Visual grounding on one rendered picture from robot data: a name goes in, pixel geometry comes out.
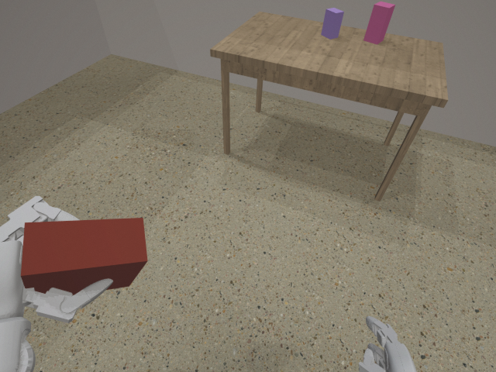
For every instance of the robot left hand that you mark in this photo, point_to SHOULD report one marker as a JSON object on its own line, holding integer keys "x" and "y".
{"x": 56, "y": 304}

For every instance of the table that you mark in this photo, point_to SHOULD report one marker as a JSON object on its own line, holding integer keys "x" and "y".
{"x": 401, "y": 73}

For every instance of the robot right hand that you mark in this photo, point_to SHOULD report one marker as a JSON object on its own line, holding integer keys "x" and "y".
{"x": 394, "y": 358}

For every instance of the robot left forearm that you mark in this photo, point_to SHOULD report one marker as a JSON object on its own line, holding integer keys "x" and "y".
{"x": 16, "y": 354}

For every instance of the sponge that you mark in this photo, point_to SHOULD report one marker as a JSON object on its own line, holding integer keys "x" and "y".
{"x": 71, "y": 255}

